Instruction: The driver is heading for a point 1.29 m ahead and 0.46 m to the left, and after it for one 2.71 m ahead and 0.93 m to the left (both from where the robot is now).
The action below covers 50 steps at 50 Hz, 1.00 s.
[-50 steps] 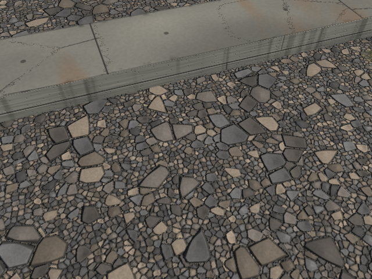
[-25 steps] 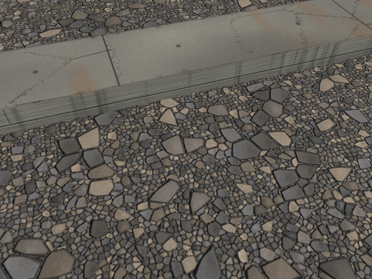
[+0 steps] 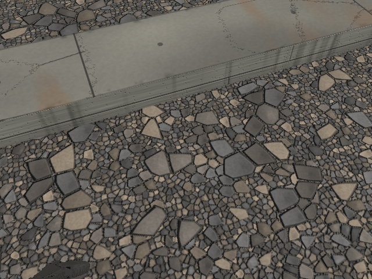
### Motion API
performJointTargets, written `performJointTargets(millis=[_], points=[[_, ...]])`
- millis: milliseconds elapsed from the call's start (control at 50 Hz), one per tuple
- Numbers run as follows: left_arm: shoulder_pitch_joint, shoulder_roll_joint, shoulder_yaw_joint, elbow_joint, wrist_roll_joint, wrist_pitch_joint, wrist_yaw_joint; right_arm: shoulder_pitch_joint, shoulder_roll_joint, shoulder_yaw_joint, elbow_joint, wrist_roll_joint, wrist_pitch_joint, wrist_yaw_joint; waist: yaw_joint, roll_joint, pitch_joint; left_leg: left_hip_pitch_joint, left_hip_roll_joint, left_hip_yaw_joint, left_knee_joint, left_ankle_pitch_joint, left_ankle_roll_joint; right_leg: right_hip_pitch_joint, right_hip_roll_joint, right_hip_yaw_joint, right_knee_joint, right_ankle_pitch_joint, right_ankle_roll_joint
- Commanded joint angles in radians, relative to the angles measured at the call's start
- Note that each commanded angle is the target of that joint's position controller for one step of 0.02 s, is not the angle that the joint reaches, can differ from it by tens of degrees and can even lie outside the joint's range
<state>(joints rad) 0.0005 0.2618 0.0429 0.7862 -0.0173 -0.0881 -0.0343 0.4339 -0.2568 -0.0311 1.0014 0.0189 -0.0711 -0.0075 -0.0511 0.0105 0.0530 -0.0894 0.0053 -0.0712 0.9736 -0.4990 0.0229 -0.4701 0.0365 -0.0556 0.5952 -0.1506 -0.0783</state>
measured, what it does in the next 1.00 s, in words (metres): walks ahead: left foot, then right foot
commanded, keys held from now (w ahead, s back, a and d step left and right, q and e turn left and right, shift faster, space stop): w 0.78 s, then w+q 0.22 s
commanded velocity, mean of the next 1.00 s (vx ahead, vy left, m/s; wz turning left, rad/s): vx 0.49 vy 0.00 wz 0.05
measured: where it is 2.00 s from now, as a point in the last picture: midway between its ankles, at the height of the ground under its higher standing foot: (151, 145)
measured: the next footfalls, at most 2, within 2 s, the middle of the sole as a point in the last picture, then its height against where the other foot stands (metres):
left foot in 0.46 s outside the picture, level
right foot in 1.00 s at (204, 203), level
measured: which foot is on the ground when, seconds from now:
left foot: up 0.00-0.44, down 0.46-1.00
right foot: down 0.00-0.46, up 0.48-0.98, down 1.00-1.00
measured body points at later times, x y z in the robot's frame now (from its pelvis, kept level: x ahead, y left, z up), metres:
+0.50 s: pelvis +0.28 +0.05 +0.01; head +0.31 +0.07 +0.45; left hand +0.26 +0.33 -0.14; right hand +0.48 -0.19 -0.08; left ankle +0.39 +0.15 -0.72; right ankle +0.11 -0.09 -0.69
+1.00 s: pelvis +0.56 +0.04 +0.01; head +0.59 +0.04 +0.46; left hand +0.78 +0.28 -0.08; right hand +0.52 -0.24 -0.13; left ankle +0.39 +0.16 -0.72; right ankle +0.70 -0.07 -0.72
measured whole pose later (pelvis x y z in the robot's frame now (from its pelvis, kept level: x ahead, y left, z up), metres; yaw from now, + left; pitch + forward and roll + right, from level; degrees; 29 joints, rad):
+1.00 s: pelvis +0.56 +0.04 +0.01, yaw +4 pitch +2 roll +2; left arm -0.03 0.25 0.03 0.80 -0.01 -0.11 -0.04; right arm 0.44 -0.27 -0.06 0.96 0.02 -0.05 -0.01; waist -0.08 -0.03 0.02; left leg 0.06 -0.03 -0.02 0.33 -0.42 0.01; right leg -0.48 -0.03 0.01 0.45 -0.01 -0.04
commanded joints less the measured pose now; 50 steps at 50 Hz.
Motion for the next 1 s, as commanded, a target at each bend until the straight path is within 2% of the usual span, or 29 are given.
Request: performJointTargets(millis=[20, 40, 60, 100, 120, 200, 280, 340, 380, 420, 440, 460, 480, 500, 520, 540, 560, 580, 600, 640, 700, 760, 800, 880, 920, 960, 980, 1000], points=[[0.201, 0.133, 0.036, 0.030, 0.006, -0.010, 0.003, -0.090, -0.144, -0.026, -0.125, 0.031, -0.057, 0.004, 0.118, -0.061, -0.109, -0.588, 0.075, -0.033, 0.340, 0.124, 0.040, 0.519, -0.336, 0.563, -0.383, -0.230, -0.186], [0.155, 0.111, 0.031, 0.026, 0.018, -0.017, -0.001, -0.104, -0.137, -0.033, -0.124, 0.015, -0.053, -0.002, 0.083, -0.039, -0.069, -0.539, 0.109, -0.022, 0.286, 0.180, 0.036, 0.399, -0.298, 0.460, -0.401, -0.110, -0.170], [0.133, 0.092, 0.025, 0.029, 0.030, -0.022, -0.001, -0.075, -0.122, -0.035, -0.119, 0.007, -0.041, -0.004, 0.043, -0.064, -0.069, -0.472, 0.138, -0.032, 0.256, 0.214, 0.034, 0.325, -0.266, 0.390, -0.428, -0.062, -0.161], [0.134, 0.087, 0.023, 0.046, 0.021, -0.028, -0.003, -0.054, -0.082, -0.031, -0.119, 0.001, -0.018, -0.006, 0.015, -0.081, -0.054, -0.433, 0.153, -0.019, 0.191, 0.217, 0.019, 0.242, -0.247, 0.320, -0.477, -0.036, -0.173], [0.145, 0.096, 0.024, 0.058, 0.017, -0.032, -0.001, -0.078, -0.080, -0.031, -0.131, -0.003, -0.009, -0.008, 0.012, -0.078, -0.032, -0.450, 0.160, -0.010, 0.152, 0.232, 0.007, 0.212, -0.245, 0.291, -0.499, -0.029, -0.178], [0.216, 0.148, 0.035, 0.088, 0.015, -0.030, 0.025, -0.238, -0.086, -0.030, -0.193, -0.020, -0.007, -0.008, 0.048, -0.043, 0.014, -0.560, 0.167, 0.006, -0.085, 0.447, -0.037, 0.235, -0.234, 0.221, -0.532, 0.018, -0.175], [0.296, 0.173, 0.038, 0.117, 0.001, -0.019, 0.037, -0.386, -0.063, -0.017, -0.231, -0.011, -0.021, 0.007, 0.106, -0.036, 0.022, -0.500, 0.115, 0.058, -0.328, 0.610, -0.047, 0.277, -0.209, 0.142, -0.517, 0.056, -0.137], [0.359, 0.177, 0.039, 0.148, -0.006, -0.003, 0.037, -0.463, -0.071, -0.013, -0.264, -0.002, -0.025, 0.024, 0.131, -0.040, 0.032, -0.520, 0.099, 0.053, -0.412, 0.583, -0.035, 0.389, -0.247, 0.146, -0.468, 0.069, -0.129], [0.374, 0.184, 0.043, 0.158, -0.006, 0.010, 0.038, -0.482, -0.089, -0.016, -0.284, 0.000, -0.030, 0.036, 0.123, -0.049, 0.027, -0.523, 0.089, 0.048, -0.452, 0.507, -0.009, 0.469, -0.282, 0.160, -0.419, 0.103, -0.114], [0.361, 0.198, 0.048, 0.157, -0.004, 0.024, 0.040, -0.430, -0.117, -0.026, -0.280, 0.002, -0.035, 0.042, 0.082, -0.078, -0.005, -0.437, 0.063, 0.069, -0.476, 0.426, 0.021, 0.512, -0.296, 0.164, -0.343, 0.240, -0.093], [0.340, 0.196, 0.046, 0.152, -0.002, 0.030, 0.040, -0.333, -0.145, -0.042, -0.255, 0.000, -0.037, 0.040, 0.023, -0.078, -0.061, -0.302, 0.032, 0.098, -0.503, 0.411, 0.045, 0.507, -0.264, 0.132, -0.221, 0.406, -0.072], [0.345, 0.164, 0.033, 0.144, 0.007, 0.033, 0.041, -0.162, -0.200, -0.069, -0.205, -0.002, -0.036, 0.032, -0.046, -0.056, -0.180, -0.055, 0.040, 0.089, -0.488, 0.419, 0.081, 0.426, -0.206, 0.087, -0.007, 0.453, -0.043], [0.421, 0.074, 0.002, 0.111, 0.021, 0.021, 0.036, -0.012, -0.306, -0.095, -0.179, -0.026, -0.033, 0.026, -0.052, 0.122, -0.359, 0.343, 0.287, -0.257, -0.476, 0.371, 0.206, 0.097, -0.095, 0.021, 0.378, 0.175, 0.020], [0.462, 0.027, -0.014, 0.124, 0.014, -0.002, 0.031, 0.036, -0.289, -0.091, -0.159, -0.018, -0.027, 0.034, -0.043, 0.277, -0.437, 0.490, 0.394, -0.629, -0.643, 0.185, 0.292, -0.154, 0.031, 0.107, 0.591, -0.421, 0.048], [0.376, 0.143, 0.014, 0.114, -0.016, -0.018, 0.026, -0.012, -0.204, -0.064, -0.168, -0.012, -0.030, 0.035, -0.057, 0.178, -0.321, 0.413, 0.366, -0.570, -0.678, 0.099, 0.246, -0.265, -0.030, 0.182, 0.690, -0.405, 0.028], [0.302, 0.165, 0.020, 0.092, -0.030, -0.028, 0.026, -0.100, -0.174, -0.054, -0.187, -0.013, -0.031, 0.033, -0.034, 0.130, -0.201, 0.278, 0.335, -0.431, -0.696, 0.160, 0.212, -0.296, -0.084, 0.152, 0.680, -0.306, 0.013], [0.266, 0.159, 0.021, 0.089, -0.019, -0.029, 0.031, -0.168, -0.149, -0.046, -0.200, -0.018, -0.031, 0.033, -0.008, 0.071, -0.136, 0.152, 0.296, -0.329, -0.725, 0.259, 0.199, -0.262, -0.128, 0.129, 0.631, -0.219, 0.016], [0.261, 0.147, 0.026, 0.089, -0.006, -0.022, 0.034, -0.206, -0.126, -0.040, -0.206, -0.026, -0.034, 0.035, 0.021, 0.067, -0.092, 0.056, 0.260, -0.253, -0.759, 0.337, 0.189, -0.214, -0.160, 0.130, 0.573, -0.157, 0.023], [0.276, 0.127, 0.025, 0.095, -0.002, -0.010, 0.034, -0.221, -0.113, -0.036, -0.205, -0.032, -0.037, 0.037, 0.044, 0.080, -0.087, 0.001, 0.238, -0.208, -0.788, 0.381, 0.185, -0.158, -0.176, 0.132, 0.543, -0.120, 0.030], [0.289, 0.091, 0.020, 0.099, 0.002, 0.010, 0.036, -0.211, -0.120, -0.039, -0.191, -0.025, -0.045, 0.037, 0.064, 0.070, -0.075, -0.044, 0.222, -0.143, -0.825, 0.472, 0.199, -0.136, -0.183, 0.120, 0.496, -0.086, 0.048], [0.198, 0.086, 0.020, 0.062, 0.015, 0.018, 0.039, -0.167, -0.149, -0.048, -0.163, -0.022, -0.044, 0.024, 0.052, 0.040, -0.036, -0.031, 0.218, -0.081, -0.855, 0.567, 0.210, -0.219, -0.187, 0.115, 0.351, 0.031, 0.079], [0.104, 0.067, 0.013, 0.035, 0.014, 0.009, 0.030, -0.135, -0.155, -0.047, -0.143, -0.017, -0.034, 0.011, 0.027, 0.049, -0.014, -0.030, 0.179, -0.005, -0.870, 0.561, 0.182, -0.200, -0.166, 0.091, 0.151, 0.193, 0.086], [0.019, 0.058, 0.007, 0.012, 0.012, 0.003, 0.024, -0.089, -0.163, -0.048, -0.122, -0.011, -0.031, 0.006, -0.004, 0.042, 0.007, -0.030, 0.170, 0.008, -0.877, 0.530, 0.173, -0.164, -0.141, 0.068, 0.043, 0.260, 0.086], [-0.094, 0.071, 0.005, -0.035, 0.005, -0.015, 0.005, -0.016, -0.174, -0.055, -0.084, 0.000, -0.008, -0.002, -0.023, 0.042, 0.037, 0.085, 0.216, -0.045, -0.820, 0.537, 0.174, -0.183, -0.111, 0.088, -0.078, 0.233, 0.077], [-0.092, 0.095, 0.012, -0.043, 0.004, -0.026, -0.004, -0.022, -0.184, -0.062, -0.083, 0.003, 0.003, -0.010, 0.001, 0.053, 0.027, 0.131, 0.243, -0.079, -0.771, 0.567, 0.159, -0.148, -0.104, 0.105, -0.122, 0.188, 0.063], [-0.026, 0.124, 0.024, -0.027, 0.004, -0.034, -0.005, -0.041, -0.195, -0.069, -0.087, 0.002, 0.012, -0.013, 0.044, 0.077, -0.017, 0.144, 0.245, -0.097, -0.693, 0.691, 0.141, -0.023, -0.078, 0.085, -0.135, 0.114, 0.044], [0.082, 0.155, 0.042, 0.005, 0.004, -0.036, 0.001, -0.060, -0.190, -0.067, -0.094, 0.000, 0.015, -0.013, 0.103, 0.075, -0.081, 0.116, 0.205, -0.074, -0.577, 0.806, 0.120, 0.140, -0.055, 0.060, -0.161, 0.108, 0.022], [0.251, 0.205, 0.064, 0.045, 0.013, -0.037, 0.012, -0.067, -0.156, -0.053, -0.112, -0.011, 0.015, -0.011, 0.174, 0.057, -0.214, -0.009, 0.148, -0.043, -0.365, 0.747, 0.091, 0.421, -0.114, 0.107, -0.107, 0.121, -0.019]])
Velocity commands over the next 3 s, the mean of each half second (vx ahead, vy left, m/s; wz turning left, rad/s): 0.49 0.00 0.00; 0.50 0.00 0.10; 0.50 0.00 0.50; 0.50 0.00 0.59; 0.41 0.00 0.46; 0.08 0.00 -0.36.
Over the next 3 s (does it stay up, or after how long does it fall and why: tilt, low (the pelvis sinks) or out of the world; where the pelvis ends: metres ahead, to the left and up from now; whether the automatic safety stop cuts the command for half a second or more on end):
stays up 1.41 0.37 0.16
